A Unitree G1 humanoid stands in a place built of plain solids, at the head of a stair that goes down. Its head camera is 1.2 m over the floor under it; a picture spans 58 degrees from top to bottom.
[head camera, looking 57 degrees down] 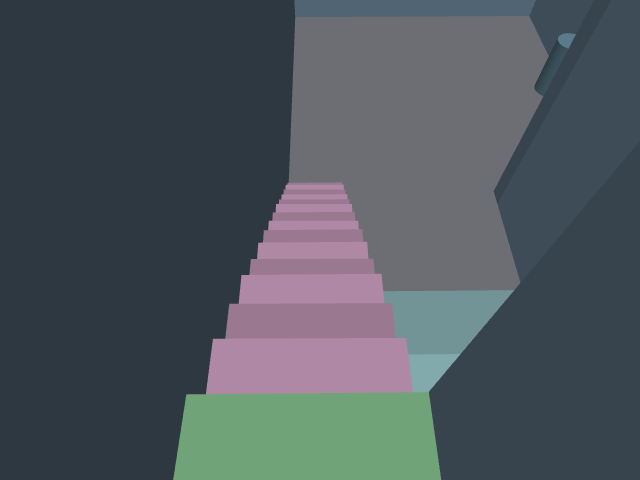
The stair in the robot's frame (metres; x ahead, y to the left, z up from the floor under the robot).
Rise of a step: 0.20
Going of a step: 0.22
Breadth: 0.65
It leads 1 degrees to the left of straight ahead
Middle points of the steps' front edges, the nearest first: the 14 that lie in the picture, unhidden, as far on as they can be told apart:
0.29 0.03 0.00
0.52 0.04 -0.20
0.73 0.04 -0.39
0.96 0.04 -0.57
1.17 0.04 -0.78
1.40 0.04 -0.98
1.61 0.05 -1.16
1.83 0.05 -1.36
2.05 0.05 -1.56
2.28 0.05 -1.75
2.49 0.05 -1.95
2.71 0.06 -2.15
2.94 0.06 -2.35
3.16 0.06 -2.53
